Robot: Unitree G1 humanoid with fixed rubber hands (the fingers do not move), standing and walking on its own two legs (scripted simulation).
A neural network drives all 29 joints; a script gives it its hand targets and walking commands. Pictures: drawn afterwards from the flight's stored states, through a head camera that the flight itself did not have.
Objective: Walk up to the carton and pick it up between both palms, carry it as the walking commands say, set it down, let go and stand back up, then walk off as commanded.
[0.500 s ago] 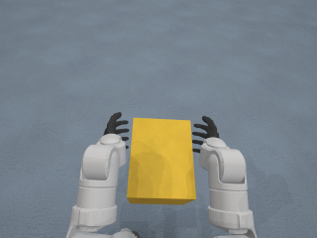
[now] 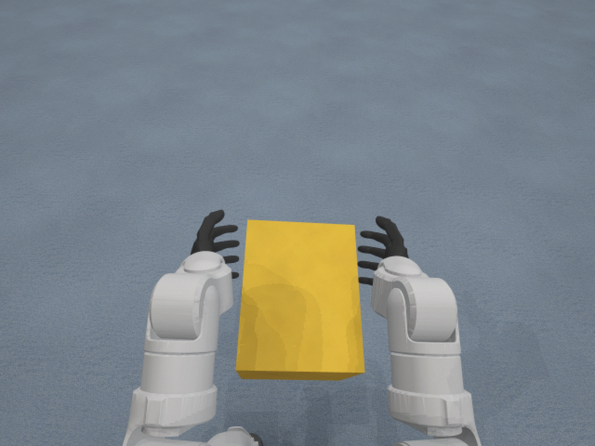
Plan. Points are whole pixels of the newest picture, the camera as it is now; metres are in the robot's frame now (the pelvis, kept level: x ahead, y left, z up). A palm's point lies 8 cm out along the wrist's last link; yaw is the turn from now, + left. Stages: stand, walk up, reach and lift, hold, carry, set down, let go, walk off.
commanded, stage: carry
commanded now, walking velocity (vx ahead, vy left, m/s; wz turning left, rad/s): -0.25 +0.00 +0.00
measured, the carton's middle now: (296, 304) +0.31 +0.02 +0.00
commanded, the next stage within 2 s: none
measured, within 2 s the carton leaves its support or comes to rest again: neither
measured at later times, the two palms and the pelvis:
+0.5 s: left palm (120, 443) +0.11 +0.17 +0.10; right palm (382, 436) +0.13 -0.07 +0.10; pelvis -0.19 +0.03 +0.01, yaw +1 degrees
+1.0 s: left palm out of the picture -0.09 +0.17 +0.09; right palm out of the picture -0.08 -0.06 +0.10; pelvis -0.39 +0.04 +0.01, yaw +1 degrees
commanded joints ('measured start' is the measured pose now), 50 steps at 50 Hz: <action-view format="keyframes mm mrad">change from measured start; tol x32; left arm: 1 -370 -1090 -484 -115 -315 -27 -242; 50 -428 -1058 -519 -200 -332 -33 -235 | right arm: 1 -364 1027 460 -165 269 -30 192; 50 -359 1037 449 -185 291 -44 203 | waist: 1 -39 -275 -361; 12 -45 -282 -414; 16 -66 285 -335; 28 -50 189 -487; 31 -58 -264 -405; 50 -53 130 -375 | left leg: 1 49 -14 -34 336 -369 -63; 4 -7 -19 -95 612 -300 -39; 11 128 -67 -5 146 -338 -42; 16 382 382 -485 -299 224 158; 20 421 286 -262 -154 492 180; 27 534 232 -252 -133 445 109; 34 56 -36 -71 497 -385 -33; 50 373 262 -248 -190 290 161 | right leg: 1 87 -448 481 -365 174 -190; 13 240 -268 220 -160 458 -73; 16 -207 -45 6 258 -215 65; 19 -222 -62 111 531 -168 37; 29 207 -91 104 -296 29 28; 32 159 -382 363 -223 565 -153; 39 255 -306 233 -167 619 -144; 43 167 -237 207 -59 438 -41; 46 -168 -36 69 385 -267 53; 50 -147 -53 78 470 -179 38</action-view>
